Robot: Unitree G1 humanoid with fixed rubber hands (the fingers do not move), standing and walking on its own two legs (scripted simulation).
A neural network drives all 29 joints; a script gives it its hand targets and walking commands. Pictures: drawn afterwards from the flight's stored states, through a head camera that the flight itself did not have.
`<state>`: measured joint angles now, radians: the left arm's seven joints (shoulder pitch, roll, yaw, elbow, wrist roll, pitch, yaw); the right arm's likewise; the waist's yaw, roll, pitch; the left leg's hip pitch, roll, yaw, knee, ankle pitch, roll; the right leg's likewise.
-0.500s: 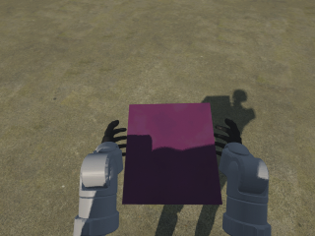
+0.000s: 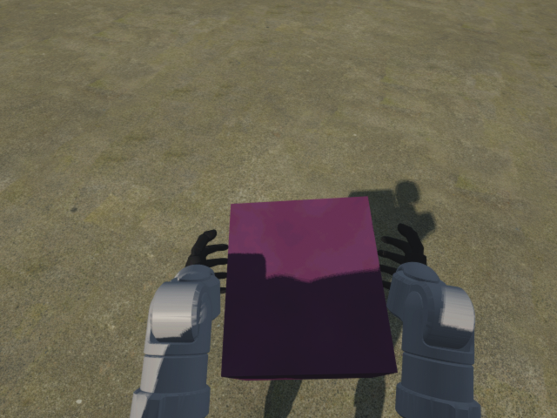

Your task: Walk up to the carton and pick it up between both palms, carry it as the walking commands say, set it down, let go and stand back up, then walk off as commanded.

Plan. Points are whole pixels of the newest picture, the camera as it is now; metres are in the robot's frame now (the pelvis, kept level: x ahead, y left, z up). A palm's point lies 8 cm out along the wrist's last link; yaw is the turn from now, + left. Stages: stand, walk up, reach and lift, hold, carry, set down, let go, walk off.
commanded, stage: carry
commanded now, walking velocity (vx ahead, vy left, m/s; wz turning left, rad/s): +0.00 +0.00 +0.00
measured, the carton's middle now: (303, 293) +0.32 -0.02 -0.01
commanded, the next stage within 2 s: none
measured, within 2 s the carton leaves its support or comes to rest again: neither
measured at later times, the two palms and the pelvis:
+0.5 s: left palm (220, 190) +0.44 +0.13 +0.09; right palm (403, 191) +0.44 -0.16 +0.10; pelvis +0.16 -0.01 +0.04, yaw -2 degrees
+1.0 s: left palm (234, 165) +0.52 +0.12 +0.07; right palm (397, 175) +0.51 -0.18 +0.08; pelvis +0.24 -0.01 +0.02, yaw -2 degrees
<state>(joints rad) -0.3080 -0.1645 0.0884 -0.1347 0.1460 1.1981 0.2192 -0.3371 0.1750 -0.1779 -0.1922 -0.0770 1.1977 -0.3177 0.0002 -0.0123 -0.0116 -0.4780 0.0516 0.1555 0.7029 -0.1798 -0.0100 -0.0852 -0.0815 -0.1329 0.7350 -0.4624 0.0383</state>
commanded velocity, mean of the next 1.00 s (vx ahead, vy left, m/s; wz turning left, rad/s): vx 0.00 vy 0.00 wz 0.00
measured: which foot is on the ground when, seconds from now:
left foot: down 0.00-0.50, up 0.52-0.66, down 0.68-1.00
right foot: up 0.00-0.22, down 0.24-0.68, up 0.70-0.76, down 0.78-1.00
